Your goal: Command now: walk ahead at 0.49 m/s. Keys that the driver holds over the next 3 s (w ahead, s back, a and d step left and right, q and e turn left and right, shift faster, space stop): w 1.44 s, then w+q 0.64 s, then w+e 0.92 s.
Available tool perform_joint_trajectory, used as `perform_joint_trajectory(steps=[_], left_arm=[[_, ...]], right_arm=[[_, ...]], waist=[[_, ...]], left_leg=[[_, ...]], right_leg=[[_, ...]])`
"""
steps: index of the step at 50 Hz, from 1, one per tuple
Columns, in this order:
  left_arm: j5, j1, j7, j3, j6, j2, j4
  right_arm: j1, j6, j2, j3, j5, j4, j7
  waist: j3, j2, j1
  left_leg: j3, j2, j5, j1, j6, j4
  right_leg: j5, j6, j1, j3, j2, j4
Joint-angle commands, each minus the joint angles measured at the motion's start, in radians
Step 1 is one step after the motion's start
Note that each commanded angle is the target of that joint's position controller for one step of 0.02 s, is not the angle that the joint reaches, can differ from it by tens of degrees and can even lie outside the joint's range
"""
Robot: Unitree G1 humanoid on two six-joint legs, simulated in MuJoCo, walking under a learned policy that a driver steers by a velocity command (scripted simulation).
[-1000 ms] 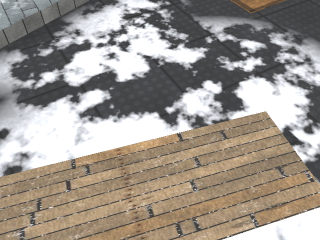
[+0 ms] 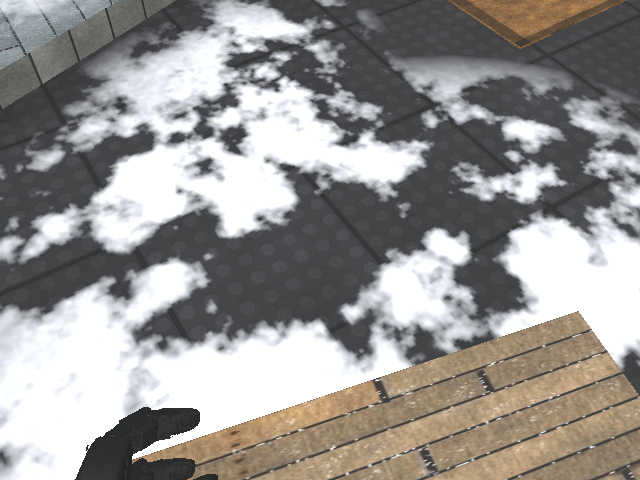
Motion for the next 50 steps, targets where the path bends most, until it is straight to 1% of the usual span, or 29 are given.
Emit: perform_joint_trajectory(steps=[1, 2, 3, 4, 5, 6, 7, 8, 10, 13, 17, 21, 23, 24, 25, 26, 27, 28, 29, 30, 31, 32, 33, 34, 36, 39, 44, 48, 50], left_arm=[[0.037, 0.551, 0.021, 0.103, 0.007, 0.303, 0.087], [0.033, 0.529, 0.021, 0.079, 0.011, 0.218, 0.105], [0.015, 0.409, 0.022, 0.064, 0.009, 0.17, 0.092], [0.01, 0.295, 0.018, 0.051, 0.005, 0.133, 0.069], [0.018, 0.242, 0.007, 0.038, -0.001, 0.101, 0.064], [0.029, 0.222, 0.001, 0.031, -0.007, 0.088, 0.069], [0.03, 0.223, -0.005, 0.031, -0.008, 0.089, 0.081], [0.027, 0.24, -0.006, 0.032, -0.01, 0.095, 0.096], [0.029, 0.28, 0.003, 0.037, -0.014, 0.129, 0.122], [0.026, 0.351, 0.026, 0.046, -0.007, 0.17, 0.143], [0.01, 0.432, 0.037, 0.049, 0.005, 0.197, 0.166], [0.002, 0.491, 0.039, 0.053, 0.02, 0.203, 0.197], [0.001, 0.486, 0.043, 0.06, 0.03, 0.214, 0.201], [0.001, 0.472, 0.044, 0.062, 0.036, 0.221, 0.199], [0.002, 0.448, 0.044, 0.061, 0.041, 0.222, 0.193], [0.012, 0.439, 0.044, 0.05, 0.044, 0.193, 0.184], [0.036, 0.447, 0.045, 0.03, 0.04, 0.149, 0.15], [0.015, 0.568, 0.034, -0.002, 0.015, 0.029, 0.158], [-0.007, 0.507, 0.032, 0.026, -0.005, 0.159, 0.167], [-0.021, 0.414, 0.03, 0.038, -0.015, 0.203, 0.14], [-0.014, 0.374, 0.038, 0.039, -0.013, 0.191, 0.134], [0.005, 0.347, 0.044, 0.046, -0.004, 0.179, 0.13], [0.007, 0.374, 0.043, 0.046, 0.008, 0.155, 0.13], [0.008, 0.391, 0.043, 0.044, 0.019, 0.135, 0.135], [0.008, 0.373, 0.046, 0.048, 0.035, 0.124, 0.13], [0.02, 0.26, 0.047, 0.051, 0.039, 0.121, 0.088], [0.014, 0.093, 0.034, 0.043, 0.03, 0.098, 0.04], [0.005, -0.014, 0.015, 0.037, 0.022, 0.1, 0.0], [0.003, -0.038, 0.002, 0.037, 0.014, 0.107, -0.019]], right_arm=[[0.043, -0.022, -0.009, 0.016, -0.01, -0.087, 0.027], [0.063, -0.054, -0.034, 0.015, 0.013, -0.06, 0.038], [-0.058, -0.07, -0.121, -0.009, 0.047, -0.108, 0.04], [-0.155, -0.074, -0.146, -0.016, 0.056, -0.142, 0.033], [-0.19, -0.067, -0.142, -0.024, 0.048, -0.148, 0.021], [-0.16, -0.052, -0.119, -0.029, 0.036, -0.147, 0.014], [-0.126, -0.037, -0.083, -0.025, 0.033, -0.142, 0.01], [-0.114, -0.026, -0.062, -0.023, 0.031, -0.14, 0.006], [-0.177, -0.016, -0.078, -0.029, 0.021, -0.172, -0.003], [-0.32, -0.02, -0.085, -0.032, 0.011, -0.223, -0.004], [-0.476, -0.028, -0.067, -0.023, 0.021, -0.264, 0.009], [-0.581, -0.034, -0.082, -0.02, 0.032, -0.309, 0.033], [-0.576, -0.042, -0.103, -0.026, 0.032, -0.32, 0.044], [-0.539, -0.047, -0.118, -0.032, 0.031, -0.314, 0.047], [-0.451, -0.049, -0.143, -0.047, 0.029, -0.291, 0.046], [-0.276, -0.051, -0.197, -0.075, 0.027, -0.238, 0.039], [-0.081, -0.048, -0.289, -0.098, 0.016, -0.204, 0.03], [-0.052, -0.043, -0.327, -0.103, 0.009, -0.184, 0.042], [-0.089, -0.046, -0.217, -0.076, 0.016, -0.198, 0.045], [-0.18, -0.047, -0.174, -0.062, 0.019, -0.219, 0.042], [-0.263, -0.047, -0.156, -0.053, 0.016, -0.237, 0.045], [-0.306, -0.046, -0.126, -0.044, 0.01, -0.242, 0.05], [-0.314, -0.048, -0.125, -0.043, 0.002, -0.235, 0.051], [-0.305, -0.05, -0.117, -0.043, 0.004, -0.226, 0.053], [-0.272, -0.054, -0.131, -0.047, 0.005, -0.202, 0.048], [-0.218, -0.045, -0.155, -0.053, 0.007, -0.176, 0.031], [-0.152, -0.036, -0.168, -0.052, 0.017, -0.143, 0.015], [-0.088, -0.022, -0.172, -0.056, 0.023, -0.102, 0.011], [-0.084, -0.012, -0.18, -0.062, 0.026, -0.09, 0.005]], waist=[[-0.435, -0.128, 0.214], [-0.473, -0.157, 0.206], [-0.25, -0.13, 0.174], [-0.126, -0.032, 0.133], [-0.065, 0.033, 0.094], [-0.05, 0.019, 0.05], [-0.041, -0.016, 0.028], [-0.025, -0.024, 0.018], [0.005, -0.036, 0.02], [0.013, -0.027, 0.06], [0.015, -0.033, 0.117], [0.042, -0.044, 0.145], [0.034, -0.054, 0.125], [0.015, -0.063, 0.098], [-0.033, -0.063, 0.044], [-0.143, -0.037, -0.028], [-0.309, 0.114, -0.082], [-0.4, 0.383, -0.014], [-0.329, 0.237, -0.037], [-0.205, 0.168, -0.021], [-0.147, 0.074, 0.014], [-0.091, 0.041, 0.038], [-0.089, 0.091, 0.069], [-0.081, 0.09, 0.079], [-0.054, 0.075, 0.089], [-0.019, 0.058, 0.067], [0.02, 0.069, 0.02], [0.06, 0.071, -0.01], [0.066, 0.076, -0.002]], left_leg=[[-0.022, 0.021, 0.46, -0.682, -0.039, 0.963], [-0.165, -0.021, -0.059, -0.823, -0.011, 1.131], [-0.149, 0.053, -0.004, -0.908, 0.011, 1.143], [-0.112, 0.111, 0.1, -0.883, 0.013, 1.092], [-0.087, 0.142, 0.153, -0.838, 0.008, 1.037], [-0.089, 0.177, 0.188, -0.766, 0.004, 0.992], [-0.087, 0.191, 0.192, -0.718, -0.005, 0.956], [-0.074, 0.199, 0.191, -0.706, -0.015, 0.92], [-0.055, 0.215, 0.258, -0.75, -0.038, 0.83], [-0.042, 0.224, 0.435, -0.836, -0.056, 0.625], [-0.003, 0.174, 0.571, -0.79, -0.058, 0.362], [-0.008, 0.156, 0.502, -0.816, -0.042, 0.251], [-0.006, 0.144, 0.422, -0.781, -0.015, 0.212], [0.009, 0.127, 0.39, -0.717, -0.001, 0.194], [0.036, 0.096, 0.375, -0.588, 0.019, 0.169], [0.029, 0.097, 0.392, -0.348, 0.054, 0.176], [-0.225, 0.31, 0.413, -0.046, 0.127, 0.18], [-0.671, 0.471, 0.227, 0.228, 0.273, 0.035], [-0.669, 0.441, 0.141, 0.174, 0.232, -0.005], [-0.511, 0.41, 0.214, 0.042, 0.186, -0.015], [-0.4, 0.37, 0.334, -0.094, 0.166, -0.04], [-0.314, 0.323, 0.407, -0.196, 0.15, -0.077], [-0.271, 0.313, 0.448, -0.253, 0.154, -0.104], [-0.237, 0.297, 0.491, -0.281, 0.16, -0.125], [-0.173, 0.279, 0.548, -0.307, 0.165, -0.153], [-0.13, 0.28, 0.604, -0.279, 0.163, -0.175], [-0.058, 0.249, 0.532, -0.256, 0.129, -0.201], [-0.059, 0.291, 0.525, -0.139, 0.127, -0.169], [-0.065, 0.319, 0.568, -0.081, 0.119, -0.131]], right_leg=[[-0.156, -0.283, 1.014, 0.594, -0.372, 0.01], [-0.251, -0.3, 1.011, 0.855, -0.429, -0.16], [-0.299, -0.23, 0.816, 0.699, -0.384, -0.215], [-0.235, -0.187, 0.61, 0.543, -0.347, -0.265], [-0.145, -0.16, 0.459, 0.445, -0.308, -0.303], [-0.107, -0.14, 0.357, 0.365, -0.269, -0.336], [-0.093, -0.141, 0.291, 0.324, -0.249, -0.36], [-0.062, -0.142, 0.246, 0.28, -0.233, -0.375], [-0.022, -0.142, 0.21, 0.218, -0.213, -0.398], [0.025, -0.124, 0.267, 0.186, -0.205, -0.396], [0.007, -0.082, 0.344, 0.146, -0.192, -0.38], [-0.028, -0.075, 0.485, 0.176, -0.255, -0.322], [0.007, -0.06, 0.537, 0.194, -0.286, -0.274], [0.077, -0.049, 0.546, 0.192, -0.289, -0.233], [0.228, -0.03, 0.536, 0.165, -0.261, -0.133], [0.31, -0.001, 0.465, 0.116, -0.2, 0.073], [0.034, 0.04, 0.254, 0.049, -0.119, 0.426], [-0.542, 0.084, -0.127, 0.085, 0.043, 0.705], [-0.547, 0.065, -0.237, 0.192, -0.021, 0.819], [-0.444, 0.048, -0.273, 0.174, -0.07, 0.818], [-0.349, 0.055, -0.221, 0.149, -0.12, 0.775], [-0.29, 0.059, -0.186, 0.14, -0.147, 0.717], [-0.256, 0.066, -0.126, 0.145, -0.169, 0.683], [-0.245, 0.075, -0.098, 0.14, -0.174, 0.657], [-0.204, 0.088, -0.119, 0.126, -0.175, 0.605], [-0.076, 0.111, -0.212, 0.12, -0.178, 0.455], [0.114, 0.108, -0.175, 0.082, -0.14, 0.183], [0.08, 0.092, -0.201, 0.074, -0.12, 0.08], [0.022, 0.071, -0.2, 0.075, -0.114, 0.046]])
